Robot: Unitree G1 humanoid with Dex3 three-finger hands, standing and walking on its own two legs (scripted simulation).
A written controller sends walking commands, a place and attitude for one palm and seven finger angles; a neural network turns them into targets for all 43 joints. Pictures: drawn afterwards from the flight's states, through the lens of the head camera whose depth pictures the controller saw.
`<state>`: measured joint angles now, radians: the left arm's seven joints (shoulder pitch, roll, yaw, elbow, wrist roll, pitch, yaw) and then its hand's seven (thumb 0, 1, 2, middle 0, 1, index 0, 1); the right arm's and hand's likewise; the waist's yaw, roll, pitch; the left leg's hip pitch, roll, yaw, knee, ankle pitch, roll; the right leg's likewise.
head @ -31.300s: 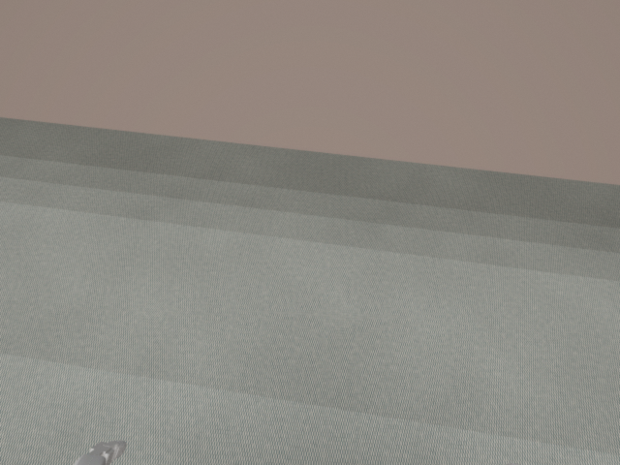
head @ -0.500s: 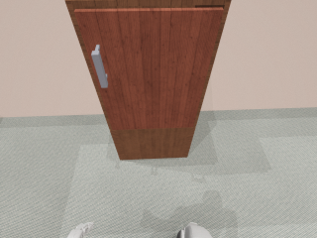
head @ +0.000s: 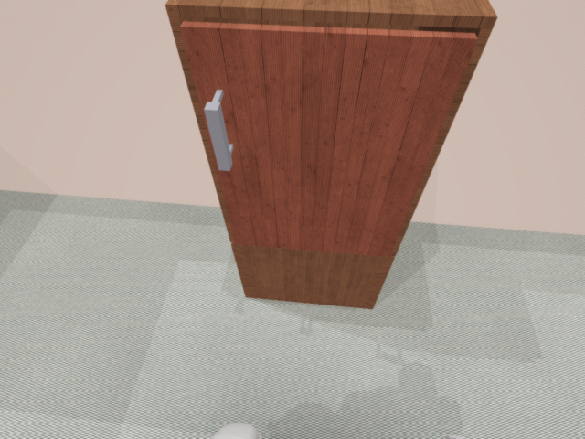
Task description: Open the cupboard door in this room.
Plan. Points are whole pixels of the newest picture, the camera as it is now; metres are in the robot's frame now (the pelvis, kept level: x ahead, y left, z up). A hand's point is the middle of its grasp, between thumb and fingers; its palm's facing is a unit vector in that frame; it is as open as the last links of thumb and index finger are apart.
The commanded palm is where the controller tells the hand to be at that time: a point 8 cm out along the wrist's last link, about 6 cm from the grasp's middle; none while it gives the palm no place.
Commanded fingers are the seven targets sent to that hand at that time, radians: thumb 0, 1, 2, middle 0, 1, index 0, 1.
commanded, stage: come to a stop and stand still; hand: left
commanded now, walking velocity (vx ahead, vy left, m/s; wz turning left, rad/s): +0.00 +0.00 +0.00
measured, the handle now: (222, 131) +0.59 +0.20 +0.06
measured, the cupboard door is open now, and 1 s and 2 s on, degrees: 0 0 0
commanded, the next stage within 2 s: look again from close up in 0.92 s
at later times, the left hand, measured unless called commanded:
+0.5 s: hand out of the picture -0.03 +0.22 -0.17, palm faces +0.00 -0.98 -0.22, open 7.4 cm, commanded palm none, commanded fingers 0.00 0.90 0.90 -0.20 -0.30 -0.20 -0.30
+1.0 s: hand out of the picture -0.08 +0.17 -0.17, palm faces +0.02 -0.99 -0.14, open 7.4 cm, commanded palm none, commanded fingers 0.00 0.90 0.90 -0.20 -0.30 -0.20 -0.30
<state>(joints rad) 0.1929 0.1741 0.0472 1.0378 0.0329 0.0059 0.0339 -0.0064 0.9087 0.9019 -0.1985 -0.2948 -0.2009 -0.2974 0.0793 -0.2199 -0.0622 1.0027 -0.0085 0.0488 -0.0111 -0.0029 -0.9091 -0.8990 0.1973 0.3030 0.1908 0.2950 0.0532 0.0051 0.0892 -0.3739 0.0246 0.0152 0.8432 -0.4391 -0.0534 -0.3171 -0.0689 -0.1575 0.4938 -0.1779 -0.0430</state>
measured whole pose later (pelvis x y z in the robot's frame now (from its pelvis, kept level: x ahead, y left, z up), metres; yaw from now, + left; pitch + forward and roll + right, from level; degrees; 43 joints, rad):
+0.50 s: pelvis -0.04 +0.04 +0.00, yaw -1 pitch -1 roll +1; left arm 0.25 0.15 0.00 1.14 0.01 0.00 0.03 0.00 0.91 0.90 -0.19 -0.29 -0.20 -0.30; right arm 0.24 -0.17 -0.03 1.12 0.00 0.01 -0.03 0.00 -0.93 -0.90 0.20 0.30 0.20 0.30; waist 0.00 0.02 0.04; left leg -0.19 -0.01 0.07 0.42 -0.22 0.02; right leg -0.14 -0.03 -0.03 0.45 -0.29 0.01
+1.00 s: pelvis -0.05 +0.02 +0.01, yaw -1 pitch -1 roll +0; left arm 0.32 0.11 -0.01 1.15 0.01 -0.01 0.04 0.00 0.91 0.90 -0.20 -0.29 -0.20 -0.30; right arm 0.32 -0.11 -0.01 1.17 -0.01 0.00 -0.03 0.00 -0.91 -0.90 0.20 0.30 0.19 0.30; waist 0.00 -0.01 0.05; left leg -0.19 0.04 0.05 0.39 -0.18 -0.01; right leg -0.12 0.01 -0.05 0.39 -0.25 -0.03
